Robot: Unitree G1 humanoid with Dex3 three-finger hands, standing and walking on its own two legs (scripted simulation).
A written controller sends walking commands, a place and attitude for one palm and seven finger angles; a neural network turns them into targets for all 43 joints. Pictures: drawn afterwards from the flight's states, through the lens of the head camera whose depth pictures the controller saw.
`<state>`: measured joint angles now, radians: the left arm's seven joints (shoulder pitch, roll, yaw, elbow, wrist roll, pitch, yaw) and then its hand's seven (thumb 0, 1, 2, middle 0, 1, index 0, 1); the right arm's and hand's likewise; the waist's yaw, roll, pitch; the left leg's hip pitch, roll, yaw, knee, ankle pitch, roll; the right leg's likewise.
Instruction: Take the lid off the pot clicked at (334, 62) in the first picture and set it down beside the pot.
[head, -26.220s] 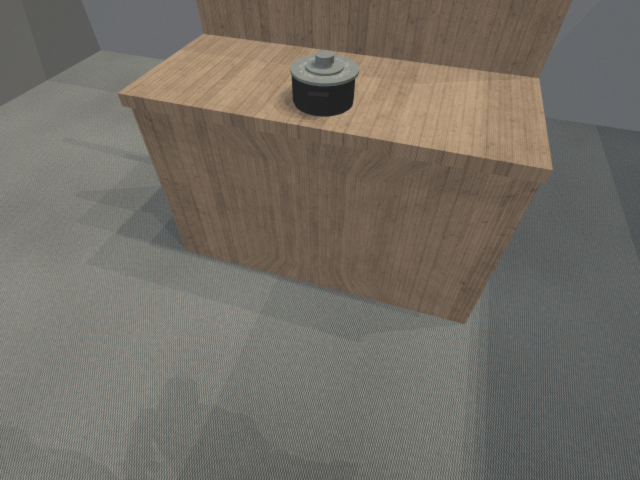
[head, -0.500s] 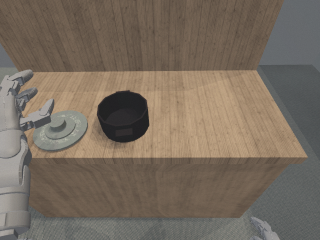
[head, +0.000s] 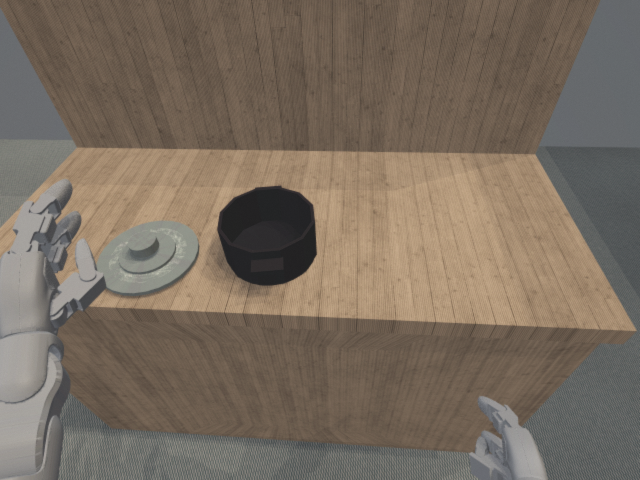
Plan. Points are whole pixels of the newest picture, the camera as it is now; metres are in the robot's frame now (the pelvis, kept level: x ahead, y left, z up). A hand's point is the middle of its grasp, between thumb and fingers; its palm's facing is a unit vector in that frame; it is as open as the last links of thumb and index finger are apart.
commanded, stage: draw the hand back to the body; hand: left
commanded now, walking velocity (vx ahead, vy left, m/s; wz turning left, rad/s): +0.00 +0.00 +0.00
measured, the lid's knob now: (143, 244) +0.48 +0.38 -0.01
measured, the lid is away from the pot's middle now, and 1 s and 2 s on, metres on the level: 0.23 0.23 0.23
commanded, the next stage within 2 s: step back with the hand held close in 0.62 s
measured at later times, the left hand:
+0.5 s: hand (60, 362) +0.17 +0.26 +0.16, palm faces +0.36 -0.87 -0.35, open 7.4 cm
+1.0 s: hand (48, 375) +0.16 +0.28 +0.14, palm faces +0.27 -0.86 -0.43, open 7.4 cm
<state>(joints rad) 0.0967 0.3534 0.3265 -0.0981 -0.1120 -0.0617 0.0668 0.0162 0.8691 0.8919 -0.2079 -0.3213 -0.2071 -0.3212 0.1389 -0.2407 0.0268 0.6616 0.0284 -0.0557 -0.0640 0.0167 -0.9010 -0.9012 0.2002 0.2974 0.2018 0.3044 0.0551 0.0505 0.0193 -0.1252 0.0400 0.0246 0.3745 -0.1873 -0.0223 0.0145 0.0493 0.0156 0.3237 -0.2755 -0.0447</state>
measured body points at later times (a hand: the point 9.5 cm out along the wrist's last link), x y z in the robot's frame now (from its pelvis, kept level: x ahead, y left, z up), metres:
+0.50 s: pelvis -0.01 +0.02 +0.00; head -0.04 +0.01 +0.45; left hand +0.15 +0.31 +0.18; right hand +0.19 -0.19 -0.07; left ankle +0.01 +0.14 -0.74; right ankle -0.06 -0.09 -0.74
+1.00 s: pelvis -0.03 +0.05 +0.00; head -0.02 +0.05 +0.45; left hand +0.14 +0.32 +0.17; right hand +0.16 -0.20 -0.08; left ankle +0.01 +0.14 -0.74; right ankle -0.06 -0.09 -0.74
